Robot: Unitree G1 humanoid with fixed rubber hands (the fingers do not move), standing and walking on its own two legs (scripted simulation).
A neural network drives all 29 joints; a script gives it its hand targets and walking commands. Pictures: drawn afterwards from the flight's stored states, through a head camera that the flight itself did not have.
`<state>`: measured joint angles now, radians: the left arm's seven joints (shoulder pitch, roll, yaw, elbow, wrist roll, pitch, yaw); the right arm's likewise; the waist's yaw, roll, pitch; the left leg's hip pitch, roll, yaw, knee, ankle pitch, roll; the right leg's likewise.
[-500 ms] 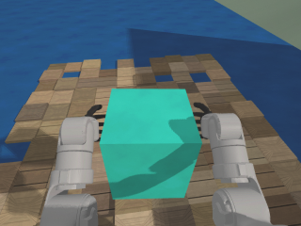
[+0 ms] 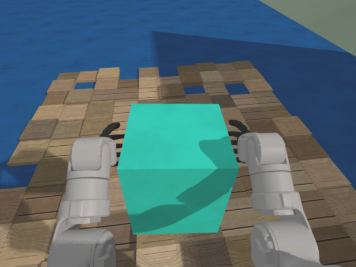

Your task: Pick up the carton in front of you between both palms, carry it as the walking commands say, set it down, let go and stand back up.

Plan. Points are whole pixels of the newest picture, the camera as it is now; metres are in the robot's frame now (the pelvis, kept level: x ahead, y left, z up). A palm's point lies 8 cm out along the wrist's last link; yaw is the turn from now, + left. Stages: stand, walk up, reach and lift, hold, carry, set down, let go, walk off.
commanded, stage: carry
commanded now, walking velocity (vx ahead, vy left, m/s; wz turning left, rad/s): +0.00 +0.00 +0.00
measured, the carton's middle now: (175, 169) +0.35 +0.00 +0.05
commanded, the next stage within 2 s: none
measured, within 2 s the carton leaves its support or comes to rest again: neither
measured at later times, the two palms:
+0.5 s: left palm (105, 152) +0.34 +0.15 +0.14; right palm (243, 148) +0.34 -0.15 +0.13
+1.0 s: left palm (104, 145) +0.37 +0.16 +0.13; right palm (236, 141) +0.37 -0.14 +0.13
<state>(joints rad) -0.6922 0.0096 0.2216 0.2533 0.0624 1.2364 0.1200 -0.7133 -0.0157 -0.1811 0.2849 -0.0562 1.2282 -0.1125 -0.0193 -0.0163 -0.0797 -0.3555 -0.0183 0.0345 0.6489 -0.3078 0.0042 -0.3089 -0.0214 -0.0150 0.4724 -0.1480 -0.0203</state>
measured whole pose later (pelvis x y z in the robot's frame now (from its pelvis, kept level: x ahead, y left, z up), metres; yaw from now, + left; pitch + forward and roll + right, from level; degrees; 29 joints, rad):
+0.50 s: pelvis -0.01 +0.00 +0.00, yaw +0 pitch +1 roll +2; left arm -0.69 0.01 0.22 0.25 0.06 1.24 0.12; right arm -0.72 -0.02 -0.18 0.28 -0.06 1.23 -0.11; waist -0.02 -0.02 -0.08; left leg -0.37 -0.02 0.03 0.65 -0.30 0.01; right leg -0.32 -0.02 -0.02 0.47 -0.14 -0.02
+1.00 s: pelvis +0.04 +0.01 +0.00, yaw +0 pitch +3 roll +1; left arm -0.59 -0.02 0.21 0.20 0.08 1.26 0.12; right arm -0.62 0.01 -0.17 0.25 -0.06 1.24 -0.11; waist -0.03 -0.02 -0.18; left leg -0.33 -0.03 0.04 0.65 -0.37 0.03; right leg -0.29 -0.03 -0.02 0.50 -0.26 -0.01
